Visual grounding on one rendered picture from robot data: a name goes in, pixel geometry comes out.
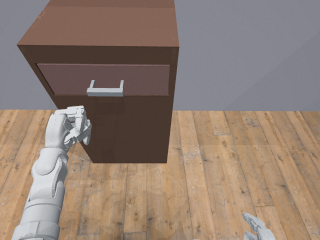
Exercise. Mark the drawer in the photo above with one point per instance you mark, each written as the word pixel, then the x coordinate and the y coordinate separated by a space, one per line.
pixel 75 79

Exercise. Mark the robot left forearm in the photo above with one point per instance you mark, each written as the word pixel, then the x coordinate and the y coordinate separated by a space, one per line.
pixel 44 204

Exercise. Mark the handle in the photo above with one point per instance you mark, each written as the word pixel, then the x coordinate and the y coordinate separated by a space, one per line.
pixel 105 92

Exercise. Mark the right robot hand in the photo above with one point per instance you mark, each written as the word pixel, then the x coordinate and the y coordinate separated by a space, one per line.
pixel 258 226

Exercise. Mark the cabinet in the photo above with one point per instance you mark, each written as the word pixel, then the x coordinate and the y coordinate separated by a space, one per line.
pixel 128 129

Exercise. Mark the left robot hand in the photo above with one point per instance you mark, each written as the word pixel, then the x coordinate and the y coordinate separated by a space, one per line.
pixel 60 133

